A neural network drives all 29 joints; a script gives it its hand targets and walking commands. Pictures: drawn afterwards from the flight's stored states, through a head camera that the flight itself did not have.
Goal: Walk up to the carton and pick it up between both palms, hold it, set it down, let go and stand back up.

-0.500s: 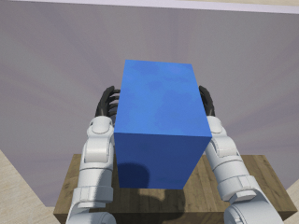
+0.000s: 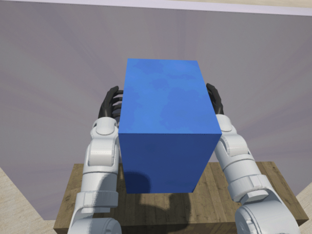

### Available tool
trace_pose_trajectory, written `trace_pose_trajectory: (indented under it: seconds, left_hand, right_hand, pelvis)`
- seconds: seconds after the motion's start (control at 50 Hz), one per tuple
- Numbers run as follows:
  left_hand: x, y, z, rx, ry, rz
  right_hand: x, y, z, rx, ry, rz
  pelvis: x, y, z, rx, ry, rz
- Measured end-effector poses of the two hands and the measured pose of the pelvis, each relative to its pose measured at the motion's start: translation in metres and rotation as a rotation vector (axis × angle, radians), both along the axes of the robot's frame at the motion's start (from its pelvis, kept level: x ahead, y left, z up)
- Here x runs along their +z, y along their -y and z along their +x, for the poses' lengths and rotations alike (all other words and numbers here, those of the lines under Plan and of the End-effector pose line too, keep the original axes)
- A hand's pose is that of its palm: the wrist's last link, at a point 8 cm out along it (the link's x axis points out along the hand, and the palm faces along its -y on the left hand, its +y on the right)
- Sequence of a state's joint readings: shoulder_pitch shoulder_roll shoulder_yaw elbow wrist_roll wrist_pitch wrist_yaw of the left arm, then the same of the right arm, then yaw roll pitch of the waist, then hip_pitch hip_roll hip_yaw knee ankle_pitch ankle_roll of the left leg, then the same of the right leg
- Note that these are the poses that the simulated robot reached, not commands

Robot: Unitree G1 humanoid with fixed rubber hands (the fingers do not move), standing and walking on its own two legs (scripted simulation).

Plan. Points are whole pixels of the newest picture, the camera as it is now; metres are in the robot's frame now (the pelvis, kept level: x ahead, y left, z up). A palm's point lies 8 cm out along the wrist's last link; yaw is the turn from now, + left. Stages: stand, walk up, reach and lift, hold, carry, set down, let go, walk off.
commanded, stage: reach and lift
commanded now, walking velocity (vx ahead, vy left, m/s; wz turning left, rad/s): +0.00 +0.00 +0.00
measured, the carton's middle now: (161, 128) +0.36 +0.00 +0.13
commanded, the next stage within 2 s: hold in 0.68 s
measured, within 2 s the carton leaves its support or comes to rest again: neither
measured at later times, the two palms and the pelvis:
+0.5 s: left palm (107, 113) +0.36 +0.13 +0.18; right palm (217, 109) +0.37 -0.14 +0.19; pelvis +0.00 -0.01 +0.00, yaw +0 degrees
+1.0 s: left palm (103, 110) +0.35 +0.14 +0.19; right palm (217, 104) +0.36 -0.13 +0.21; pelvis +0.00 -0.01 +0.00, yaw +0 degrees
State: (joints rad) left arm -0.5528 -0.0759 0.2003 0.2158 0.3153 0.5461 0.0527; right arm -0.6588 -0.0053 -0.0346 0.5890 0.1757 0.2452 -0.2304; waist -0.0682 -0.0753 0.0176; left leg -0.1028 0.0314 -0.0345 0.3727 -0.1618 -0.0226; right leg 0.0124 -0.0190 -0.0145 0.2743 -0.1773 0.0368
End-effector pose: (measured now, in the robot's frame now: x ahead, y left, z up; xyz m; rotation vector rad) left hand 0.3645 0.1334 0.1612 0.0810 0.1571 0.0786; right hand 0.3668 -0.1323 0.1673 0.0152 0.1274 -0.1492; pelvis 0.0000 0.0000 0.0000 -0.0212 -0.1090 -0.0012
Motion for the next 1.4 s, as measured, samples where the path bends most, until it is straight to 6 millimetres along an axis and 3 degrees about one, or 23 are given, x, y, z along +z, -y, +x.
trace_pose_trajectory:
  seconds: [0.34, 1.0, 1.4]
  left_hand:
    - [0.006, 0.003, -0.004, 0.005, 0.012, -0.003]
    - [0.032, -0.003, -0.013, 0.017, 0.027, -0.03]
    - [0.032, -0.003, -0.014, 0.018, 0.02, -0.033]
  right_hand:
    - [0.01, 0.003, -0.001, 0.006, 0.018, 0.015]
    - [0.039, -0.003, -0.006, 0.021, 0.038, 0.005]
    - [0.039, -0.003, -0.007, 0.024, 0.034, 0.001]
  pelvis:
    - [-0.001, 0.007, 0.006, 0.008, 0.013, 0.0]
    - [-0.001, 0.006, -0.004, 0.001, 0.021, 0.001]
    - [-0.001, 0.006, -0.005, 0.002, 0.024, 0.001]
